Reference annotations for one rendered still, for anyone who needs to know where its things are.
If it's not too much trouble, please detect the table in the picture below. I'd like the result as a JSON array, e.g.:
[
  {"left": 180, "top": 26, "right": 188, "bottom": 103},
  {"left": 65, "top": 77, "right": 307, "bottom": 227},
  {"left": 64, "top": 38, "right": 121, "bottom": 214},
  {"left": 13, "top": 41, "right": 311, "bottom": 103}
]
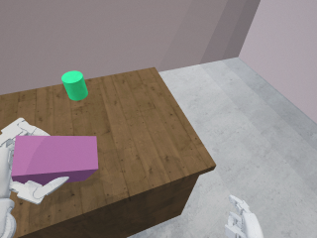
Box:
[{"left": 0, "top": 67, "right": 217, "bottom": 238}]

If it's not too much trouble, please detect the sponge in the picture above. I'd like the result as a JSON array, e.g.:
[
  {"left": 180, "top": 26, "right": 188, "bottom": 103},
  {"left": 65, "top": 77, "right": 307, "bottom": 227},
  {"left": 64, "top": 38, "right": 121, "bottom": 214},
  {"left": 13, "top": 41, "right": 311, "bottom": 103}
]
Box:
[{"left": 11, "top": 135, "right": 99, "bottom": 185}]

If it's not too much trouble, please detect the robot right hand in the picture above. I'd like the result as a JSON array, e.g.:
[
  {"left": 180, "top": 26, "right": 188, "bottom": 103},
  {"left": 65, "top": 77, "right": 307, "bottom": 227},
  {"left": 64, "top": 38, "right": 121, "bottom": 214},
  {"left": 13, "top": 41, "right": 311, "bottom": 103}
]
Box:
[{"left": 225, "top": 194, "right": 264, "bottom": 238}]

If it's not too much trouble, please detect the left robot forearm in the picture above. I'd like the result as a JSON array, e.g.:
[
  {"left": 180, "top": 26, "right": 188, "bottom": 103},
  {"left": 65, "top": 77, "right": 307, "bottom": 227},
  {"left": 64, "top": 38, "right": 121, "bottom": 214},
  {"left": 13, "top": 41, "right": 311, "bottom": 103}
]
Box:
[{"left": 0, "top": 198, "right": 17, "bottom": 238}]

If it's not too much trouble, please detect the robot left hand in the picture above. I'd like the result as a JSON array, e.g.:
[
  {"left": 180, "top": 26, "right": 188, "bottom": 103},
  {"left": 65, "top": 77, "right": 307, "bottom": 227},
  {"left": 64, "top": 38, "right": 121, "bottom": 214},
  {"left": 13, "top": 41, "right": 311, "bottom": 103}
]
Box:
[{"left": 0, "top": 117, "right": 69, "bottom": 205}]

